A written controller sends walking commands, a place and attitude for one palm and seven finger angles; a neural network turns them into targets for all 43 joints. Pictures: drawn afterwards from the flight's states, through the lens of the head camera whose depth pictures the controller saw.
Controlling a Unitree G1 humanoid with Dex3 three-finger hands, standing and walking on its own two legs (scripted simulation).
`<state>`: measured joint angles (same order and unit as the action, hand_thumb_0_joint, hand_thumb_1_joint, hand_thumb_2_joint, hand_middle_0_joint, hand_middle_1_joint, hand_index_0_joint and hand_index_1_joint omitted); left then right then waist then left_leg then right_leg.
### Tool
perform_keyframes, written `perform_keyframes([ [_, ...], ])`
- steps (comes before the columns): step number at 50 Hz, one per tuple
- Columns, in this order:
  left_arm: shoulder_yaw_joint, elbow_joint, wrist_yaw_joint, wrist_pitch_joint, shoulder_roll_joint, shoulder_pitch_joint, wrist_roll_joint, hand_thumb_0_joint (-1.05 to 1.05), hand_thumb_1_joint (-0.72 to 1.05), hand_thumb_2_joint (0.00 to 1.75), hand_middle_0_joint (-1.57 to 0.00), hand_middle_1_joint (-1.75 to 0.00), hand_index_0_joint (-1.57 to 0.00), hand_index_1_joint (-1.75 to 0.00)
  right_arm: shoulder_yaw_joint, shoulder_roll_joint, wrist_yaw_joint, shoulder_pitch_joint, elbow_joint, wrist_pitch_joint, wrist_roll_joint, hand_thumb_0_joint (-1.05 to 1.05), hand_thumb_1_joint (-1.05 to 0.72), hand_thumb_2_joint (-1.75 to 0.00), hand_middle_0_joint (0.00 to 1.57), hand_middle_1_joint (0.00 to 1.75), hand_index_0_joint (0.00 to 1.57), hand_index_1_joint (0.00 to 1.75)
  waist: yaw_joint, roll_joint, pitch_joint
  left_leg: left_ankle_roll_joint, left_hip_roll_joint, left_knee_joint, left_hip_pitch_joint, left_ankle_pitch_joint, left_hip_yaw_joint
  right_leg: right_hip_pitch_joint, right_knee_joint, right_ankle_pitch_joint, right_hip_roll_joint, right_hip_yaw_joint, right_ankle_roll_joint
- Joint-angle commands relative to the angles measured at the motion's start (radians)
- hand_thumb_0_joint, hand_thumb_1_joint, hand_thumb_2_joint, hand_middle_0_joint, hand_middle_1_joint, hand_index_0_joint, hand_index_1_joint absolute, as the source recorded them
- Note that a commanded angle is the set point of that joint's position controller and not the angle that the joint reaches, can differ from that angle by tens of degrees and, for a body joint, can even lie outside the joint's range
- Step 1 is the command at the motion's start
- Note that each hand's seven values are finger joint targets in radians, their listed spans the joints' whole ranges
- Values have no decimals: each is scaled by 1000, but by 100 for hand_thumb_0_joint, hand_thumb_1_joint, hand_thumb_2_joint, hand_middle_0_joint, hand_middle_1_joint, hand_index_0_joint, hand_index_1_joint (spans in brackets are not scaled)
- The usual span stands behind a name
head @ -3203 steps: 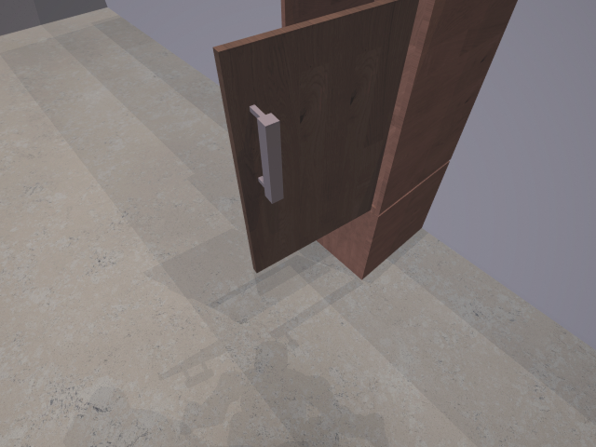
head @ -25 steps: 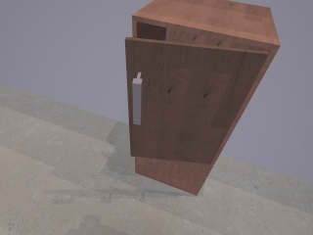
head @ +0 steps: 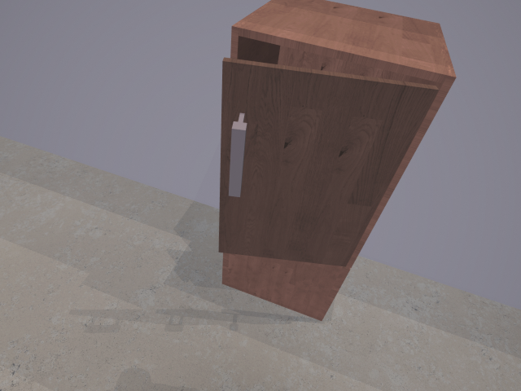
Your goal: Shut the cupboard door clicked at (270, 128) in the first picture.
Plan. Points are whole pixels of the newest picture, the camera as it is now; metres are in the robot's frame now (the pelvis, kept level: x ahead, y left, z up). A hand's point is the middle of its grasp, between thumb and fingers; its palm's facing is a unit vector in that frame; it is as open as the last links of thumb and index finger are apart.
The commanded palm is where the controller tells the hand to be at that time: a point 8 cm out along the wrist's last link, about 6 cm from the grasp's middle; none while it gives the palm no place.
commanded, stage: shuffle to correct the standing spot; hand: left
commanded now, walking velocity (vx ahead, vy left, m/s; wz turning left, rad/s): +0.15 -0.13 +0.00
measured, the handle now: (238, 155) +0.57 +0.09 +0.06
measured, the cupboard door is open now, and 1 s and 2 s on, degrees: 15 15 15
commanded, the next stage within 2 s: come to a stop and stand still in 1.44 s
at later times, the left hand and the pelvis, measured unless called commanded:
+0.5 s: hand out of the picture +0.00 +0.20 -0.16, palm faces -0.06 -0.99 -0.13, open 7.3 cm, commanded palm none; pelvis -0.06 +0.02 +0.02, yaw -4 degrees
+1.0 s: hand out of the picture -0.05 +0.18 -0.20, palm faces +0.00 -1.00 -0.08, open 7.3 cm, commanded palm none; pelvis -0.04 +0.02 -0.01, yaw -1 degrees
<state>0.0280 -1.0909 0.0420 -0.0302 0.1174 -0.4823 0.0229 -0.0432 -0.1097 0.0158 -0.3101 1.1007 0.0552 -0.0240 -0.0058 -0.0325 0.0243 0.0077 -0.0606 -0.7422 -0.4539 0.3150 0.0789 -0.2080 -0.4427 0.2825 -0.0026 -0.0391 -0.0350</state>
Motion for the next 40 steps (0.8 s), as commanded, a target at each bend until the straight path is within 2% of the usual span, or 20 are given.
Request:
perform_keyframes([
  [1, 23, 130, 12, 39, 126, 268, 17, 0, 90, 90, -20, -30, -20, -30, -6, -12, -7, -275, -5, -50, 7, 0, -90, -90, 20, 30, 20, 30, 146, -7, -179, 24, 101, 68, 252, 145, -40, -421, 89, 271, 177, 138, -71],
  [2, 16, 106, 0, 26, 103, 177, 10, 0, 90, 90, -20, -30, -20, -30, 4, -13, -3, -263, -4, -59, -1, 0, -90, -90, 20, 30, 20, 30, 92, 118, -236, 6, 71, 261, 238, 174, -14, -432, -86, 384, 102, 94, -63],
  [3, 14, 103, -10, 15, 66, 109, 3, 0, 90, 90, -20, -30, -20, -30, -1, -73, 12, -287, -10, -70, -11, 0, -90, -90, 20, 30, 20, 30, 85, 314, -242, 41, 193, 447, 218, 385, -279, -491, -356, 328, 9, 29, -30],
  [4, 25, 131, -19, 9, 47, 95, 0, 0, 90, 90, -20, -30, -20, -30, -17, -168, 34, -264, -46, -73, -15, 0, -90, -90, 20, 30, 20, 30, 67, 356, -234, 137, 412, 646, 111, 561, -619, -522, -605, 221, -32, 29, 10],
  [5, 32, 138, -31, 2, 67, 98, 12, 0, 90, 90, -20, -30, -20, -30, -24, -205, 38, -153, -81, -71, -12, 0, -90, -90, 20, 30, 20, 30, 21, 193, -191, 171, 463, 699, -4, 644, -734, -462, -735, 116, 27, 126, -4],
  [7, 36, 110, -30, -6, 84, 63, 23, 0, 90, 90, -20, -30, -20, -30, -11, -162, 34, -31, -116, -85, -8, 0, -90, -90, 20, 30, 20, 30, -47, 144, -174, 98, 396, 674, -110, 557, -622, -428, -832, -9, 32, 127, 7],
  [9, 34, 87, -36, -4, 72, 37, 18, 0, 90, 90, -20, -30, -20, -30, -8, -143, 36, -46, -97, -104, -4, 0, -90, -90, 20, 30, 20, 30, -50, 123, -129, 71, 325, 640, -46, 427, -480, -426, -850, -86, 24, 115, 21],
  [11, 35, 80, -41, -3, 79, 36, 13, 0, 90, 90, -20, -30, -20, -30, -14, -133, 37, -82, -77, -108, -2, 0, -90, -90, 20, 30, 20, 30, -31, 157, -75, 58, 284, 622, 40, 380, -392, -421, -820, -91, 10, 82, 26],
  [17, 45, 127, -53, -6, 107, 128, 12, 0, 90, 90, -20, -30, -20, -30, -28, -129, 40, -199, -40, -100, -11, 0, -90, -90, 20, 30, 20, 30, 37, 144, -78, 15, 291, 671, 236, 353, -363, -418, -573, -9, 5, 14, 29],
  [22, 49, 142, -60, -26, 118, 116, -2, 0, 90, 90, -20, -30, -20, -30, -44, -184, 32, -165, -50, -74, -24, 0, -90, -90, 20, 30, 20, 30, 37, 184, -62, 8, 279, 717, 179, 314, -286, -114, -228, 144, -30, -58, 8],
  [26, 56, 72, -57, -40, 107, -84, -17, 0, 90, 90, -20, -30, -20, -30, -54, -209, 24, -74, -74, -47, -27, 0, -90, -90, 20, 30, 20, 30, -37, 144, -58, -60, 209, 670, 45, 262, -157, 241, 79, 116, -111, -157, -33],
  [27, 60, 48, -47, -38, 126, -151, -16, 0, 90, 90, -20, -30, -20, -30, -51, -184, 18, -42, -80, -40, -20, 0, -90, -90, 20, 30, 20, 30, -67, 89, -76, -86, 155, 582, -46, 255, -100, 340, 178, 56, -96, -141, -52],
  [28, 64, 48, -28, -33, 162, -175, -5, 0, 90, 90, -20, -30, -20, -30, -40, -120, 17, -42, -88, -34, -2, 0, -90, -90, 20, 30, 20, 30, -77, -70, -90, -87, 71, 291, -170, 264, -28, 382, 289, 168, 67, 27, -106],
  [29, 60, 94, -13, -29, 217, -66, 9, 0, 90, 90, -20, -30, -20, -30, -32, -60, 20, -47, -111, -25, 6, 0, -90, -90, 20, 30, 20, 30, -38, -287, -160, -66, -29, -200, -251, 226, 76, 185, 420, 363, 336, 279, -198],
  [30, 38, 179, -4, -15, 215, 154, 3, 0, 90, 90, -20, -30, -20, -30, -42, -110, 11, -43, -154, -8, -1, 0, -90, -90, 20, 30, 20, 30, 69, -121, -191, -21, 15, -504, -211, 152, -38, -69, 382, 237, 375, 262, -224],
  [31, 40, 189, -5, 33, 211, 235, 1, 0, 90, 90, -20, -30, -20, -30, -37, -87, -14, -73, -147, -17, 2, 0, -90, -90, 20, 30, 20, 30, 87, -197, -132, 1, 108, -608, -216, 92, -114, -136, 435, 486, 401, 353, -229],
  [32, 30, 201, -3, 54, 176, 268, 5, 0, 90, 90, -20, -30, -20, -30, -45, -124, -25, -86, -162, -12, 0, 0, -90, -90, 20, 30, 20, 30, 116, -150, -142, 16, 115, -625, -231, 21, -117, -171, 432, 484, 356, 284, -180],
  [33, 27, 182, -7, 72, 166, 250, 11, 0, 90, 90, -20, -30, -20, -30, -46, -127, -30, -76, -153, -21, -6, 0, -90, -90, 20, 30, 20, 30, 111, -60, -158, 16, 131, -593, -232, -33, -96, -148, 397, 426, 320, 206, -157],
  [35, 23, 136, -10, 89, 166, 161, 10, 0, 90, 90, -20, -30, -20, -30, -43, -104, -34, -48, -150, -37, -9, 0, -90, -90, 20, 30, 20, 30, 69, 31, -147, 11, 123, -477, -212, -73, -47, -60, 347, 285, 270, 128, -152],
  [40, 26, 86, -23, 75, 193, 69, 22, 0, 90, 90, -20, -30, -20, -30, -34, -84, -32, 41, -179, -59, -6, 0, -90, -90, 20, 30, 20, 30, -1, -61, -184, 25, 133, -113, -82, 51, 8, -50, 310, 313, 276, 118, -167],
])
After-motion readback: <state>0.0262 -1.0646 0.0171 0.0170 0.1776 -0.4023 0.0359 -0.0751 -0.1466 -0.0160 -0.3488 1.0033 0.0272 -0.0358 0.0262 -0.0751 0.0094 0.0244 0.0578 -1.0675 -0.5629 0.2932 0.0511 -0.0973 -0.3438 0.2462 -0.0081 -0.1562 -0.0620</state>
